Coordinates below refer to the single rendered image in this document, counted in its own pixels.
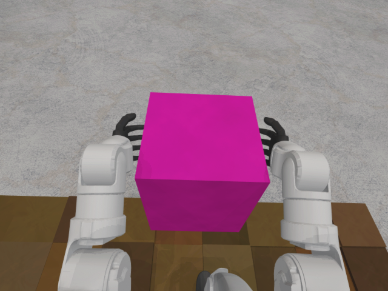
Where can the left robot forearm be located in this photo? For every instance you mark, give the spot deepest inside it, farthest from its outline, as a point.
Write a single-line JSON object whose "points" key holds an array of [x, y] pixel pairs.
{"points": [[99, 206]]}

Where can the robot right upper arm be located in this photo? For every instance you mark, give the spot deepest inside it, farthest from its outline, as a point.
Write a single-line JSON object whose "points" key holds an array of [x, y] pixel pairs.
{"points": [[308, 272]]}

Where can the robot right foot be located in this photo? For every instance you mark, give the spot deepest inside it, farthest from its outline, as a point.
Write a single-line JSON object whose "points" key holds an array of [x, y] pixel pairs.
{"points": [[201, 280]]}

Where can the robot left upper arm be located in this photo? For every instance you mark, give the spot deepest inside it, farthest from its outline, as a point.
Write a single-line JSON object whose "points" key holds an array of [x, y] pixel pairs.
{"points": [[95, 269]]}

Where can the robot left hand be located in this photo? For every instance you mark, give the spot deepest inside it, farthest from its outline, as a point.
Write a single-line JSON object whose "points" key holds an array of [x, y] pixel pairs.
{"points": [[123, 130]]}

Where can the robot right shin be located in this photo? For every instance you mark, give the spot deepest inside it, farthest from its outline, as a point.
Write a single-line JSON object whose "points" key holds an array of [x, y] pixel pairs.
{"points": [[217, 271]]}

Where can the carton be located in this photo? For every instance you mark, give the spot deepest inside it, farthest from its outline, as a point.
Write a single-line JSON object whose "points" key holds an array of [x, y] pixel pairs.
{"points": [[201, 164]]}

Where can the right robot forearm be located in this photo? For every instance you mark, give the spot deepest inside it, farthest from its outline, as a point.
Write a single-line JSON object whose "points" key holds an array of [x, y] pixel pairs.
{"points": [[307, 208]]}

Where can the robot right hand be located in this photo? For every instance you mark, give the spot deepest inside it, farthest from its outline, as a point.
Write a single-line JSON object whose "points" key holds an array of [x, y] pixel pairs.
{"points": [[277, 136]]}

